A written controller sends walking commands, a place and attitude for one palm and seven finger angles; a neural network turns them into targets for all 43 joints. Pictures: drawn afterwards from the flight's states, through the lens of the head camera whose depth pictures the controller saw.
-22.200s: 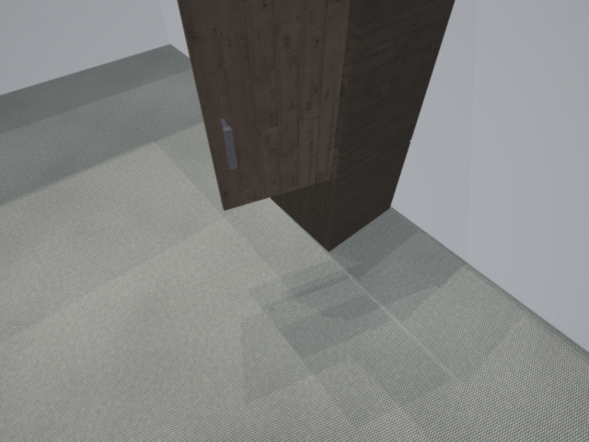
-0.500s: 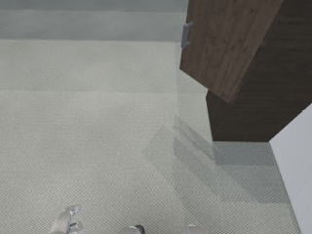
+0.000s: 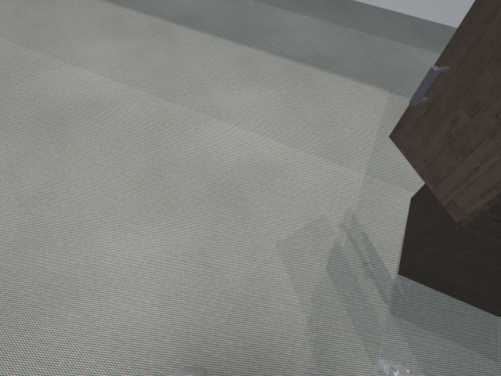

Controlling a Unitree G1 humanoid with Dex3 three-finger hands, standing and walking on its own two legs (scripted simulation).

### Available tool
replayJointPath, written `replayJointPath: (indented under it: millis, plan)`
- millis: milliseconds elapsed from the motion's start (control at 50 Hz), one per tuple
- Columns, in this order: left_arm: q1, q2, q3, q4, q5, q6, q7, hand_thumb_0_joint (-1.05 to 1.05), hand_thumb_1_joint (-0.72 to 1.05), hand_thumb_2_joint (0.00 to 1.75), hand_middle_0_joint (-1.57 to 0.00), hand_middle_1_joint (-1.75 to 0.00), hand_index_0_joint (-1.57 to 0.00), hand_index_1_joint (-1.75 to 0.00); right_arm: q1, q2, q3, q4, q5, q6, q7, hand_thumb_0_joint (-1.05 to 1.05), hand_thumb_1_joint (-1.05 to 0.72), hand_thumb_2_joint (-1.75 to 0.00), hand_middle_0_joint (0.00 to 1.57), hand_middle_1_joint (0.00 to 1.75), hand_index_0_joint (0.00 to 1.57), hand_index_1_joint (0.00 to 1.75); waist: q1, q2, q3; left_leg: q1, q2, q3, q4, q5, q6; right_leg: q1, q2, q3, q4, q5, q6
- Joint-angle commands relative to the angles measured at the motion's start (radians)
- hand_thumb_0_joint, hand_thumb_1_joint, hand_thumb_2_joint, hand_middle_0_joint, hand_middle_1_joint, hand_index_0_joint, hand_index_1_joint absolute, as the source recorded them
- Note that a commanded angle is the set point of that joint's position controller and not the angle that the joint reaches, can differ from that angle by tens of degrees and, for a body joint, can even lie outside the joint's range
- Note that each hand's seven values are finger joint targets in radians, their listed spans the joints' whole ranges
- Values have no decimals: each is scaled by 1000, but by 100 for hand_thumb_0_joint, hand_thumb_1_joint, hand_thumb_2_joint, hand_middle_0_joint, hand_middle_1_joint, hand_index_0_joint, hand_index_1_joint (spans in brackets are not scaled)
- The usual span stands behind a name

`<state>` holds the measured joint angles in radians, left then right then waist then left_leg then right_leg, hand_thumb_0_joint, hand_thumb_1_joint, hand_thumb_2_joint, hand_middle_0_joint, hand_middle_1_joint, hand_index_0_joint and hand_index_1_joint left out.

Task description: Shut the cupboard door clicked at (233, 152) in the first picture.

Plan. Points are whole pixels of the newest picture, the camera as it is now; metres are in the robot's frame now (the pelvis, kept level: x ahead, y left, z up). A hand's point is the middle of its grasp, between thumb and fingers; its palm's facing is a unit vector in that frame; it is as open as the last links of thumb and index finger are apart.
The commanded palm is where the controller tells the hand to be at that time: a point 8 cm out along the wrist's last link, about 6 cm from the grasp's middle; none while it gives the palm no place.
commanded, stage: walk to a spot facing it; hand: left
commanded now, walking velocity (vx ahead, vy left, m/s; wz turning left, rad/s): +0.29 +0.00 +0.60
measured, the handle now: (429, 86) +0.87 -0.45 -0.07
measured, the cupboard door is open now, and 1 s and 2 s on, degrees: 43 43 43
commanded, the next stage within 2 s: turn to face it in 1.12 s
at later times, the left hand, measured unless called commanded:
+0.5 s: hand (156, 332) +0.19 +0.17 -0.12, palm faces +0.25 -0.93 -0.27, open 7.4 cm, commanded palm none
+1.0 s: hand (143, 343) +0.17 +0.21 -0.18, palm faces +0.61 -0.77 -0.20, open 7.4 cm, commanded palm none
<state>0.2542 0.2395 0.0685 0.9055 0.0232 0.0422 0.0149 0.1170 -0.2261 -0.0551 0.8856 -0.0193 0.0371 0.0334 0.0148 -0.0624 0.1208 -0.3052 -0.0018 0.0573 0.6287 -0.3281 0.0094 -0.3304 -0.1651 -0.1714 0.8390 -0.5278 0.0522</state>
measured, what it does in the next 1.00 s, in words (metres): walks ahead, turning left: right foot, then left foot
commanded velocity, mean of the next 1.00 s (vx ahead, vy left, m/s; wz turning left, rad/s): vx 0.31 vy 0.00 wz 0.58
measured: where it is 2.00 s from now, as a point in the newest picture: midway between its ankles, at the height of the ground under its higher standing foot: (203, 268)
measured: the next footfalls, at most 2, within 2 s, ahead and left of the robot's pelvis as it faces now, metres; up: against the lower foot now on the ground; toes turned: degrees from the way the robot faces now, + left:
right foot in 0.38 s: +0.20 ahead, -0.13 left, +0.00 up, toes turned +6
left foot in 0.90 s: +0.34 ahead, +0.15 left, +0.00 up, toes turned +38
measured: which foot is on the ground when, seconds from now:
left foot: down 0.00-0.38, up 0.40-0.88, down 0.90-1.00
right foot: up 0.00-0.36, down 0.38-0.90, up 0.92-1.00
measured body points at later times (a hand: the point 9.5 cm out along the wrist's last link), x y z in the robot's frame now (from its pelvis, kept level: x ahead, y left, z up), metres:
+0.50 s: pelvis +0.13 -0.04 +0.01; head +0.18 -0.06 +0.46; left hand +0.17 +0.22 -0.10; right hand +0.19 -0.29 -0.15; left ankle +0.01 +0.08 -0.62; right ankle +0.16 -0.13 -0.72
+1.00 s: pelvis +0.30 +0.06 +0.00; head +0.34 +0.10 +0.44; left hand +0.14 +0.25 -0.16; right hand +0.56 -0.07 -0.13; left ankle +0.31 +0.12 -0.72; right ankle +0.28 -0.12 -0.61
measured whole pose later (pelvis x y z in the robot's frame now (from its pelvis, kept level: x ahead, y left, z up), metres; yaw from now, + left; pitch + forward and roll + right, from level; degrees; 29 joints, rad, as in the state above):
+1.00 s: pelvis +0.30 +0.06 +0.00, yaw +35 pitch +0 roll +0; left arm 0.34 0.20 0.06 0.99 0.02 0.01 -0.01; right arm 0.10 -0.24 -0.03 0.87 -0.02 -0.04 0.02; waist 0.02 -0.02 0.13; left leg -0.38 -0.06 0.11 0.66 -0.29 0.13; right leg -0.38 -0.15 -0.09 1.31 -0.45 0.05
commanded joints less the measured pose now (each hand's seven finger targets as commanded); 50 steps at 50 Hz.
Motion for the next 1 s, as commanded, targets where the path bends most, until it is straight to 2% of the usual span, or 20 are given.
replayJointPath:
  millis: [0,60,220,280,320,340,360,380,420,460,500,580,720,760,800,840,860,880,900,980]
  plan:
    - [-159,95,25,-149,6,-33,-4,0,90,90,-20,-30,-20,-30,236,-241,-51,-10,-14,-22,-45,0,-90,-90,20,30,20,30,-128,311,-163,310,329,-442,-296,242,197,-364,30,140,297,-28,2]
    - [-117,98,28,-110,3,-41,-29,0,90,90,-20,-30,-20,-30,150,-199,-33,-30,-11,-43,-49,0,-90,-90,20,30,20,30,-68,229,-100,253,244,-361,-324,237,161,-344,47,151,289,134,13]
    - [-181,88,20,-134,-1,-49,-49,0,90,90,-20,-30,-20,-30,172,-197,-38,-4,-11,-60,-41,0,-90,-90,20,30,20,30,-56,225,-47,151,187,-357,-391,35,169,-243,76,131,-23,230,30]
    - [-145,94,22,-132,-3,-58,-50,0,90,90,-20,-30,-20,-30,147,-201,-41,1,-13,-60,-39,0,-90,-90,20,30,20,30,-27,223,-54,72,179,-373,-346,29,158,-72,122,107,-166,229,21]
    - [12,109,35,-82,-2,-68,-46,0,90,90,-20,-30,-20,-30,102,-189,-42,-4,-6,-60,-40,0,-90,-90,20,30,20,30,52,162,-114,-90,124,-334,-211,-27,118,234,139,112,-300,298,9]
    - [149,183,52,-43,6,-83,-35,0,90,90,-20,-30,-20,-30,101,-142,-35,-12,6,-65,-35,0,-90,-90,20,30,20,30,114,-19,-179,-254,32,-257,-8,-119,72,479,26,232,-428,184,-14]
    - [244,297,75,-31,18,-91,-20,0,90,90,-20,-30,-20,-30,154,-60,-19,-36,15,-74,-34,0,-90,-90,20,30,20,30,140,-355,-296,-387,-101,-117,385,-311,16,603,-300,640,-590,-56,-101]
    - [192,274,63,-40,2,-77,-8,0,90,90,-20,-30,-20,-30,121,-107,-35,-45,5,-60,-30,0,-90,-90,20,30,20,30,99,-272,-186,-416,-33,-152,573,-284,19,416,-351,723,-686,-197,-121]
    - [38,172,44,-73,5,-87,-3,0,90,90,-20,-30,-20,-30,136,-99,-34,-11,-11,-60,-20,0,-90,-90,20,30,20,30,25,-187,-97,-417,48,-150,691,-80,11,249,-290,602,-688,-179,-133]
    - [-9,91,19,-73,2,-102,-4,0,90,90,-20,-30,-20,-30,129,-72,-32,21,-12,-44,-3,0,-90,-90,20,30,20,30,-21,-69,-63,-335,83,-122,672,42,-7,140,-202,298,-653,128,-106]
    - [36,72,14,-48,2,-115,-7,0,90,90,-20,-30,-20,-30,155,-33,-25,37,-6,-34,6,0,-90,-90,20,30,20,30,-30,-60,-85,-335,62,-88,641,102,-17,194,-145,136,-613,400,-84]
    - [140,46,5,11,3,-131,0,0,90,90,-20,-30,-20,-30,93,-13,-22,20,-6,-25,12,0,-90,-90,20,30,20,30,-17,-77,-95,-414,63,-46,579,134,-26,330,-134,12,-564,806,-72]
    - [216,76,9,49,9,-128,8,0,90,90,-20,-30,-20,-30,-122,-8,12,-65,-7,-35,27,0,-90,-90,20,30,20,30,23,-65,-40,-416,69,58,203,85,5,464,-186,-70,-540,969,-115]
    - [217,101,13,50,9,-127,7,0,90,90,-20,-30,-20,-30,-117,-16,14,-71,-9,-43,25,0,-90,-90,20,30,20,30,11,-72,-51,-332,33,98,114,46,33,477,-203,-85,-482,1104,-121]
    - [175,148,24,39,7,-128,3,0,90,90,-20,-30,-20,-30,-10,-46,4,-55,-8,-53,17,0,-90,-90,20,30,20,30,-44,-82,-118,-170,-26,141,59,-8,73,471,-222,-118,-332,1298,-121]
    - [129,176,30,19,-7,-123,-5,0,90,90,-20,-30,-20,-30,219,-126,-21,-6,-16,-59,7,0,-90,-90,20,30,20,30,-171,-9,-261,232,-54,103,-77,121,111,266,-176,-161,34,1119,-76]
    - [124,139,27,-14,-19,-120,-23,0,90,90,-20,-30,-20,-30,343,-247,-52,17,-27,-64,-5,0,-90,-90,20,30,20,30,-215,202,-368,513,182,-248,-109,279,214,-48,-39,-140,356,462,-23]
    - [38,96,11,-80,-21,-114,-28,0,90,90,-20,-30,-20,-30,395,-342,-69,24,-11,-67,-21,0,-90,-90,20,30,20,30,-216,292,-396,622,406,-628,-199,533,331,-332,75,-3,600,-58,2]
    - [-42,122,14,-111,-22,-103,-18,0,90,90,-20,-30,-20,-30,362,-321,-66,34,3,-60,-34,0,-90,-90,20,30,20,30,-188,99,-332,565,435,-608,-239,569,348,-392,45,128,654,-1,-10]
    - [61,60,23,-32,8,-72,-20,0,90,90,-20,-30,-20,-30,115,-168,-14,-32,-4,-95,-50,0,-90,-90,20,30,20,30,-29,132,-120,125,245,-294,-316,414,186,-255,-17,178,468,177,7]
